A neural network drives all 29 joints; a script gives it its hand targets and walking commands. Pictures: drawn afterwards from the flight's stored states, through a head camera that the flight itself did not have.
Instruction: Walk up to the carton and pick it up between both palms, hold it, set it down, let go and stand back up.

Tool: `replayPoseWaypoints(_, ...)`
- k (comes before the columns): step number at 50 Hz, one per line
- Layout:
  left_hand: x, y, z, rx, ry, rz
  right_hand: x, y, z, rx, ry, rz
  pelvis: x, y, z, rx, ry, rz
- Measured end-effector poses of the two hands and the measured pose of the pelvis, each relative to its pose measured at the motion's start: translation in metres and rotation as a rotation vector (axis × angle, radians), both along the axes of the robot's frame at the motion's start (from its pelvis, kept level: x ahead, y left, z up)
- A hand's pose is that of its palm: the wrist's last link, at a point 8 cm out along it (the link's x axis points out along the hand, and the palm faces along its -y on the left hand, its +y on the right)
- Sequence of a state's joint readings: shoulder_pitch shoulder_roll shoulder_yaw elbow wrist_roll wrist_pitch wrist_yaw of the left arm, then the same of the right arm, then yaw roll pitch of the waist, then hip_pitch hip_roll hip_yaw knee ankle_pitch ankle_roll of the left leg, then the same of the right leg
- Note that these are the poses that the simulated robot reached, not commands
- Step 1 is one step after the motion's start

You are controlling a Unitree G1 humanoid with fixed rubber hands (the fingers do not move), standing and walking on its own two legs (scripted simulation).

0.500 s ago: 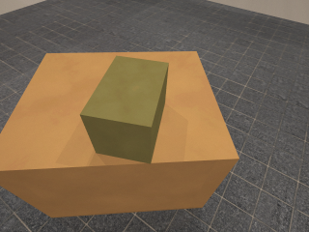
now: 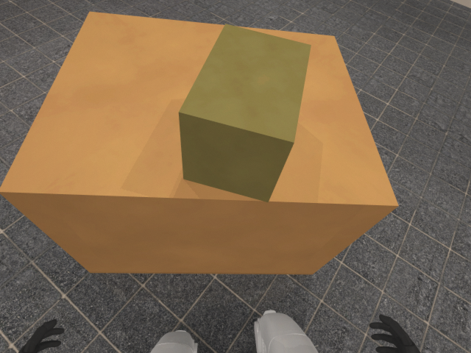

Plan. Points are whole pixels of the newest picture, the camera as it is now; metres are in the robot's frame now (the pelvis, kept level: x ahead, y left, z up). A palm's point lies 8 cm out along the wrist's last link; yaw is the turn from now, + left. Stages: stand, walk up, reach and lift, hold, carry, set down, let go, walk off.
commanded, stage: walk up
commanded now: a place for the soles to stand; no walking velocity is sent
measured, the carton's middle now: (246, 112) +0.60 -0.02 -0.01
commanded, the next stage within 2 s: none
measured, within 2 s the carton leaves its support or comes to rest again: neither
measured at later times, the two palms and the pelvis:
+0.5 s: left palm out of the picture +0.05 +0.30 -0.08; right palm out of the picture +0.03 -0.30 -0.08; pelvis -0.03 -0.01 +0.02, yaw -1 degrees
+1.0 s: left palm out of the picture +0.07 +0.27 -0.09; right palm out of the picture +0.05 -0.32 -0.08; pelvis -0.02 -0.03 +0.02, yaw +1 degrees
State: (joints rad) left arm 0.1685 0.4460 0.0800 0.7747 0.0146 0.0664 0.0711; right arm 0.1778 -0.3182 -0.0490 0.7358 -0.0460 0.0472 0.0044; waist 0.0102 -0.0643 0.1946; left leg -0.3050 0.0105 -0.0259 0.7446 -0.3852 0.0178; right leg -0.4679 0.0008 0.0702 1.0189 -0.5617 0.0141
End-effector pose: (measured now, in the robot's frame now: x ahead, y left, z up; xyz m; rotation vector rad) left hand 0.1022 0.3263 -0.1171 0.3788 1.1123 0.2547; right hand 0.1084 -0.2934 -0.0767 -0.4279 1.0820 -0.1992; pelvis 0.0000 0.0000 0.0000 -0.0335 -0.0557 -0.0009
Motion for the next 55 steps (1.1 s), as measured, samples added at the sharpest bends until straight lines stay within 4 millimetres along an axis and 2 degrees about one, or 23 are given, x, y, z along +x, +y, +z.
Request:
replayPoseWaypoints(5,-0.012,-0.011,0.002,-0.087,0.011,-0.035,0.001,0.028,0.02,0.025,-0.093,0.004,-0.006,0.012,0.013,-0.007,0.01,-0.016)
replayPoseWaypoints(9,-0.02,-0.018,0.004,-0.122,0.017,-0.06,-0.005,0.035,0.025,0.035,-0.141,0.011,-0.014,0.018,0.016,-0.001,0.009,-0.023)
replayPoseWaypoints(15,-0.03,-0.018,0.014,-0.093,0.01,-0.073,-0.035,0.02,0.014,0.052,-0.139,-0.025,-0.024,0.013,0.013,0.026,0.005,-0.045)
replayPoseWaypoints(21,-0.051,-0.022,0.031,-0.049,-0.008,-0.049,-0.069,0.0,-0.003,0.09,-0.063,-0.076,-0.031,0.0,0.017,0.007,-0.009,-0.027)
replayPoseWaypoints(27,-0.053,-0.035,0.039,-0.065,-0.039,-0.031,-0.085,-0.015,-0.009,0.096,-0.015,-0.076,-0.031,-0.009,0.02,0.027,-0.012,-0.013)
replayPoseWaypoints(38,-0.039,-0.058,0.036,-0.09,-0.042,-0.041,-0.08,-0.029,-0.008,0.087,0.027,-0.069,-0.029,-0.024,0.024,0.025,-0.004,0.011)
replayPoseWaypoints(46,-0.034,-0.059,0.03,-0.1,-0.024,-0.007,-0.067,-0.027,-0.007,0.073,0.061,-0.059,-0.02,-0.026,0.025,0.024,0.001,0.02)
replayPoseWaypoints(55,-0.042,-0.054,0.024,-0.098,0.02,0.031,-0.039,-0.019,-0.008,0.074,0.05,-0.034,-0.01,-0.024,0.024,0.024,0.004,0.027)
